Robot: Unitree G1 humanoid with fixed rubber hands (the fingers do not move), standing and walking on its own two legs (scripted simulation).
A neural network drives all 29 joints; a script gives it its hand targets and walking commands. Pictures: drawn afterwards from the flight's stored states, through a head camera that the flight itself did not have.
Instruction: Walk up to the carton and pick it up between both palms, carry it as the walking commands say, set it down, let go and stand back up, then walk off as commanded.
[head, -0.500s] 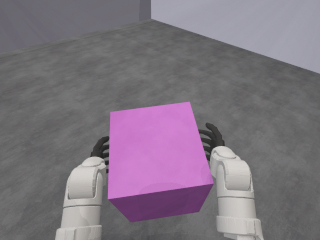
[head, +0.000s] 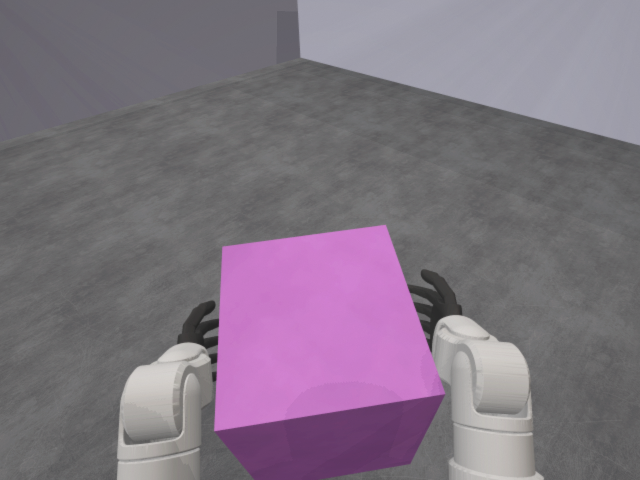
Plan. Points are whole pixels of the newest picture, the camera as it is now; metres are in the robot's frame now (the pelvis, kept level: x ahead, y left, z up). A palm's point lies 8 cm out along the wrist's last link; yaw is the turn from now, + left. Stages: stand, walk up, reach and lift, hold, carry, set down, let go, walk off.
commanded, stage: carry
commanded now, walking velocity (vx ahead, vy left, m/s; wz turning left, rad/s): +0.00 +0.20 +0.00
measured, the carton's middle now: (321, 361) +0.27 +0.00 +0.05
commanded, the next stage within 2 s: none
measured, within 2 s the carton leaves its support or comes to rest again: neither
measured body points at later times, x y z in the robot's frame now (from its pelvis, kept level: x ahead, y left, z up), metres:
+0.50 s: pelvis -0.03 +0.05 +0.00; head -0.09 +0.04 +0.44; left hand +0.22 +0.20 +0.08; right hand +0.24 -0.10 +0.10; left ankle +0.03 +0.15 -0.72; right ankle +0.04 -0.11 -0.71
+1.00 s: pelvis -0.06 +0.07 +0.00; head -0.10 +0.06 +0.45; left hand +0.19 +0.22 +0.08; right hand +0.21 -0.07 +0.10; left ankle +0.01 +0.19 -0.72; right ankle +0.00 -0.07 -0.72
